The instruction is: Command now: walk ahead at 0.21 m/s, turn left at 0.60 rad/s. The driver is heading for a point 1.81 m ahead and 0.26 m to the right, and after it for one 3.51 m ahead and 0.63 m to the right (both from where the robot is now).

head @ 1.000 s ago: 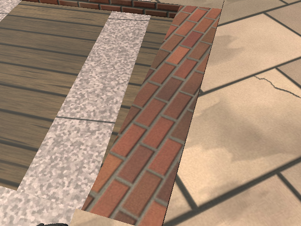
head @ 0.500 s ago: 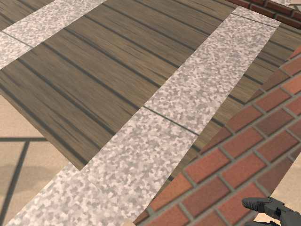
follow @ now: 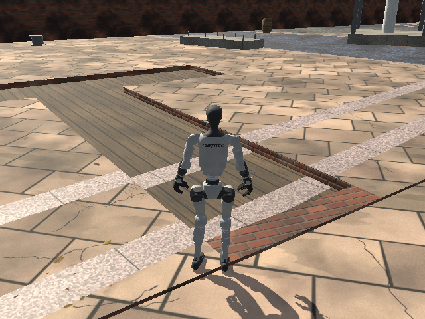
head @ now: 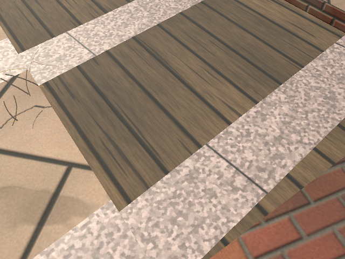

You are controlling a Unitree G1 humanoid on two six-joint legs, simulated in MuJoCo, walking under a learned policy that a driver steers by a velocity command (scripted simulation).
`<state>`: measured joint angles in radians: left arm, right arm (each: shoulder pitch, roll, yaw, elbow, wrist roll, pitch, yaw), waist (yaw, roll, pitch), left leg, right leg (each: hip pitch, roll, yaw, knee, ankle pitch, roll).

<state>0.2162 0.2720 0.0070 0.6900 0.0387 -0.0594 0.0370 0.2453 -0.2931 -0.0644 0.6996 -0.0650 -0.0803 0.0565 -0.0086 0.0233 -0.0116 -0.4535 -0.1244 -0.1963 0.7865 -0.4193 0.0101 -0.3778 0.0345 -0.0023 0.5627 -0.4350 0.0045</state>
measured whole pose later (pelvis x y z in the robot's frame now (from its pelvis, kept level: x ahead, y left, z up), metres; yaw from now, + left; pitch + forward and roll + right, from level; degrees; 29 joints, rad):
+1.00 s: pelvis +0.33 +0.04 +0.00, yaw +9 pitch -2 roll +0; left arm 0.28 0.26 0.06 0.83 0.02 -0.04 -0.02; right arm 0.29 -0.25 -0.05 0.85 -0.02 -0.04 -0.01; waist 0.00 0.03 0.06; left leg -0.39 -0.03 -0.04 1.26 -0.38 0.08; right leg -0.26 0.05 -0.08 0.61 -0.32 -0.08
